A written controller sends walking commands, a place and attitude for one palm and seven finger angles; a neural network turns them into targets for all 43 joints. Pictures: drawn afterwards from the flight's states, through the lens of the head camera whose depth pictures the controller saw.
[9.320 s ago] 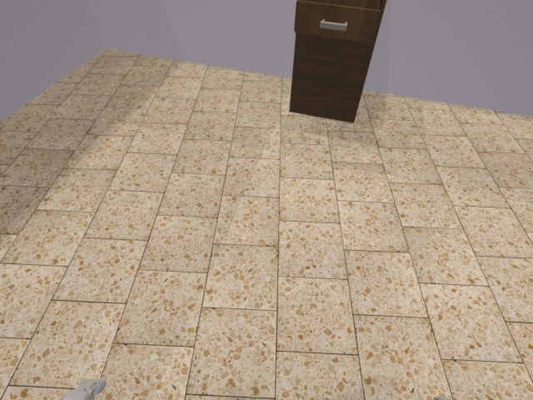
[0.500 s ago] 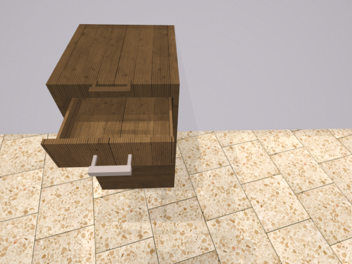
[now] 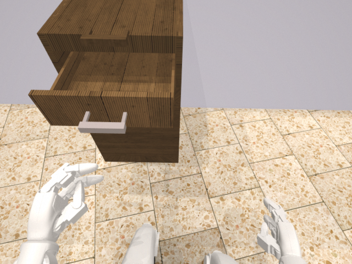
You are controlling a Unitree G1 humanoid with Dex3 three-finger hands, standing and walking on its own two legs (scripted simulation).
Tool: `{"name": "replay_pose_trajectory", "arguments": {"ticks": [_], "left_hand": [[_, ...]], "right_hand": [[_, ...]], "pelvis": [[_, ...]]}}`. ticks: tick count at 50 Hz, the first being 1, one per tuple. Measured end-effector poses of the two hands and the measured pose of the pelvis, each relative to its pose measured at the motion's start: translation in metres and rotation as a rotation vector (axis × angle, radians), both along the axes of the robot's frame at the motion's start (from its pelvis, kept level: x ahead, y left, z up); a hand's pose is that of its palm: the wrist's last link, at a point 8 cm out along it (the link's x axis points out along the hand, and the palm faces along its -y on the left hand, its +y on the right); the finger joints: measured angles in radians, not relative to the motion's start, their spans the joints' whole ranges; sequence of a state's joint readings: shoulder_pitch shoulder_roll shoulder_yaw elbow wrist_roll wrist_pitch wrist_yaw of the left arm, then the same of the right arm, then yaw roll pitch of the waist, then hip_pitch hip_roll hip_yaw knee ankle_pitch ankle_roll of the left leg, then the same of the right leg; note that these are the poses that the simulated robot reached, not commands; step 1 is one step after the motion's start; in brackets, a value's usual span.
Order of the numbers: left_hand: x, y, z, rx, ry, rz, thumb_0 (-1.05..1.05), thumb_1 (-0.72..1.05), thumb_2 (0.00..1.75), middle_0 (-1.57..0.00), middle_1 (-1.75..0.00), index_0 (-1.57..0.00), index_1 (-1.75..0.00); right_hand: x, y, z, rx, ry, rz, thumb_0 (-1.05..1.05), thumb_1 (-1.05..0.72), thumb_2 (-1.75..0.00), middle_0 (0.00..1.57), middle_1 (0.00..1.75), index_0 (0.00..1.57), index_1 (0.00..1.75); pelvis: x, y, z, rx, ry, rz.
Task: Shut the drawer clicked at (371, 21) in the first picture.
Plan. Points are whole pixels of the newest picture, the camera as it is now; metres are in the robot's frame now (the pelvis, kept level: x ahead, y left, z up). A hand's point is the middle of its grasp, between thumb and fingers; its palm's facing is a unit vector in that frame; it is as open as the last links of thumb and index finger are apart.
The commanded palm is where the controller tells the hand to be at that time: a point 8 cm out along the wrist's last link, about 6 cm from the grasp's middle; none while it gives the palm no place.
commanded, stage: raise the hand and make a fist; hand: left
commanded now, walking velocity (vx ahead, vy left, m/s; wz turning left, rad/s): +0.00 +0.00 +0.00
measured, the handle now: (104, 121) +0.46 +0.26 +0.00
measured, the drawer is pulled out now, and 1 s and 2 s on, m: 0.20 0.20 0.20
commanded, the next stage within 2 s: bring the fist close to the handle in 1.32 s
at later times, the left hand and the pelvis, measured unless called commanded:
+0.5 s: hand (87, 190) +0.23 +0.20 +0.08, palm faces +0.07 -1.00 -0.03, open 3.1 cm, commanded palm +0.21 +0.26 +0.08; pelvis +0.02 +0.03 +0.02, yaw -1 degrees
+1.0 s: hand (93, 173) +0.26 +0.19 +0.10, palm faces +0.04 -1.00 -0.03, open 3.3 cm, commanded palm +0.23 +0.25 +0.10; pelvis +0.01 +0.03 +0.03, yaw -1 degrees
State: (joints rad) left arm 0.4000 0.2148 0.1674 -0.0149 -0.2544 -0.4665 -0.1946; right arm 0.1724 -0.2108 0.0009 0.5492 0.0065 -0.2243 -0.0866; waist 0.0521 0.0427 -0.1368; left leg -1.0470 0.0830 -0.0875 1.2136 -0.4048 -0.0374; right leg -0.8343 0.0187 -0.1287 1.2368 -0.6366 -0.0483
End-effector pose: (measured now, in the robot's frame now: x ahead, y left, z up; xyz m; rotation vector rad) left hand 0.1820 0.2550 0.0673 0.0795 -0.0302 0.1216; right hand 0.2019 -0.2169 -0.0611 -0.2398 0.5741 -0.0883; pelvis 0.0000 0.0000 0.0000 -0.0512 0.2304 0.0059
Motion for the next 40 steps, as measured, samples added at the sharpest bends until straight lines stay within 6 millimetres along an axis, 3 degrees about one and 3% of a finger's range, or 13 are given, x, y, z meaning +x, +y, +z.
{"name": "replay_pose_trajectory", "arguments": {"ticks": [7,14,22,31,40], "left_hand": [[0.044,-0.005,-0.004,-0.037,0.113,-0.089,0.02,0.90,0.90,-0.75,-0.89,-0.75,-0.89],[0.046,0.000,0.009,-0.028,0.100,-0.038,0.02,0.90,0.90,-0.89,-1.05,-0.89,-1.04],[0.031,0.000,0.010,-0.043,0.069,-0.054,0.02,0.90,0.90,-1.04,-1.22,-1.05,-1.22],[0.031,0.001,0.019,-0.053,0.020,-0.058,0.02,0.90,0.90,-1.23,-1.41,-1.23,-1.41],[0.041,-0.002,0.027,-0.056,0.028,-0.077,0.02,0.90,0.90,-1.36,-1.56,-1.36,-1.55]], "right_hand": [[-0.046,-0.007,-0.021,0.034,0.156,-0.096,0.01,-0.90,-0.90,0.20,0.30,0.20,0.30],[-0.066,-0.020,-0.013,0.013,0.217,-0.181,0.02,-0.90,-0.90,0.20,0.30,0.20,0.30],[-0.039,-0.017,0.002,-0.031,0.151,-0.147,0.02,-0.91,-0.90,0.20,0.30,0.20,0.30],[0.000,0.020,0.021,-0.005,0.045,-0.042,0.01,-0.91,-0.90,0.20,0.30,0.20,0.30],[-0.004,0.043,0.029,0.026,0.041,0.013,0.01,-0.90,-0.90,0.20,0.30,0.20,0.30]], "pelvis": [[0.006,0.002,0.008,0.009,0.010,-0.016],[0.016,0.011,0.020,0.028,0.017,-0.036],[0.018,0.023,0.020,0.016,0.016,-0.028],[0.013,0.031,0.021,-0.003,-0.002,-0.012],[0.010,0.035,0.027,-0.012,-0.027,-0.003]]}}
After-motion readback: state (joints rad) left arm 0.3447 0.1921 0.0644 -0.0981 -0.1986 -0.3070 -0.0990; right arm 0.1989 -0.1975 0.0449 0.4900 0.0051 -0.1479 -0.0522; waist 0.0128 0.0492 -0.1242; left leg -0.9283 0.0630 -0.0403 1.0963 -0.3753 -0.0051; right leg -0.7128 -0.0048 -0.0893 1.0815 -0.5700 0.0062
